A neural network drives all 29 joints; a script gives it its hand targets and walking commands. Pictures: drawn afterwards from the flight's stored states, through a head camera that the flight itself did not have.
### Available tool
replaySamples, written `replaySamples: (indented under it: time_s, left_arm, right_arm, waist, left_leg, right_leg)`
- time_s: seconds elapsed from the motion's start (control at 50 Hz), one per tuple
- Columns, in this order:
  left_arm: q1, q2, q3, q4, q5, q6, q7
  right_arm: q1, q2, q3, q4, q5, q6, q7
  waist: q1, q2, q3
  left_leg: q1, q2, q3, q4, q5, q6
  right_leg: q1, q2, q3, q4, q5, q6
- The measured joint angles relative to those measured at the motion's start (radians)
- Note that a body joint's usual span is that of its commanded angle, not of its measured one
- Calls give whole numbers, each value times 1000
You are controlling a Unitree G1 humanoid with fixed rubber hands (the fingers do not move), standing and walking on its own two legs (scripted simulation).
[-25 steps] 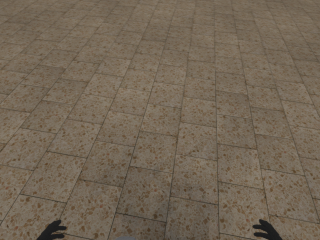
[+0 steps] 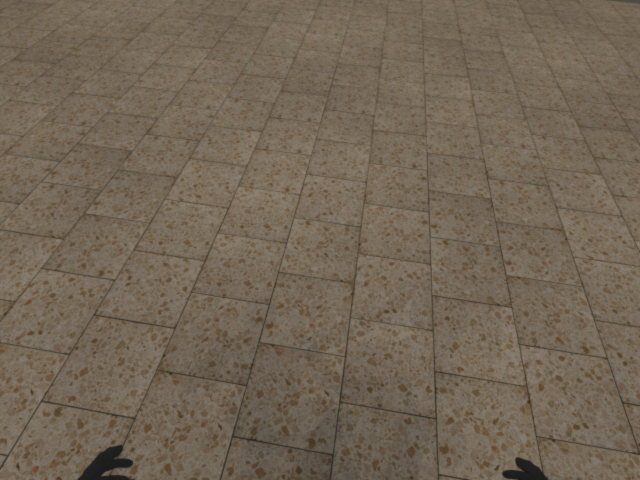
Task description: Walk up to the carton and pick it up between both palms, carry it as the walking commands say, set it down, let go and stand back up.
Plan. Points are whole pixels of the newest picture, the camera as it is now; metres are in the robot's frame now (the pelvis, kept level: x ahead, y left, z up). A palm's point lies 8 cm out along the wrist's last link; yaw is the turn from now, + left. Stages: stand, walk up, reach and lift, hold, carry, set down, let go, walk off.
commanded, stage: stand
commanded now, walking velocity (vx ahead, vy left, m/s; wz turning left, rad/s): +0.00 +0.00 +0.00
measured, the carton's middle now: out of the picture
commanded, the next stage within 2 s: walk up in 0.38 s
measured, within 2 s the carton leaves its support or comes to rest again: neither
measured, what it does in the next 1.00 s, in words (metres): steps on the spot, turning left: left foot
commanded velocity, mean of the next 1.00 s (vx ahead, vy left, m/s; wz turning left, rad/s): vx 0.01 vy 0.00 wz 0.22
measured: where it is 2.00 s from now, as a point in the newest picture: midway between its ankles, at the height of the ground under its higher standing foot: outside the picture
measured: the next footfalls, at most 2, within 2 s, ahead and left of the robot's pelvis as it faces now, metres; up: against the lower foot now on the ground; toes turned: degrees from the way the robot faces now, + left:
left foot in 1.00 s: -0.02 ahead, +0.11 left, +0.00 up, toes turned +20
right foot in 1.38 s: +0.07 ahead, -0.07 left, +0.00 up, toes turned +21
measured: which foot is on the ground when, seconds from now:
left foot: down 0.00-0.72, up 0.74-0.98, down 1.00-1.00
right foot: down 0.00-1.00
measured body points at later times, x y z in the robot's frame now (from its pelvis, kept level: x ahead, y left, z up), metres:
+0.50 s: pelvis +0.00 +0.00 +0.00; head +0.01 +0.00 +0.45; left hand +0.10 +0.29 -0.12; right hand +0.10 -0.31 -0.12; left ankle +0.01 +0.11 -0.74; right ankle +0.01 -0.14 -0.74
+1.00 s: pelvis -0.03 +0.00 -0.02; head +0.03 +0.02 +0.42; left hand -0.02 +0.29 -0.16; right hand +0.14 -0.23 -0.16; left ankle -0.06 +0.10 -0.74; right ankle +0.00 -0.14 -0.74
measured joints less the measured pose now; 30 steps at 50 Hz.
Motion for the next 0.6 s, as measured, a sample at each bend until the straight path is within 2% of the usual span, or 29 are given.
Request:
replaySamples:
  time_s: [0.44, 0.6]
  left_arm:
    - [1, -6, -4, 32, 2, 3, 1]
    - [3, -3, -2, 26, 3, 10, -1]
  right_arm:
    - [7, -10, -10, 34, 0, 5, 3]
    - [14, -9, -9, 40, -3, 10, -1]
  waist:
    - [-9, -2, -10]
    - [-2, -4, -10]
  left_leg:
    - [23, 4, -3, -57, 33, -7]
    - [21, 5, 0, -64, 38, -8]
  right_leg:
    - [21, 4, -4, -51, 29, -5]
    - [11, 4, -1, -43, 21, -5]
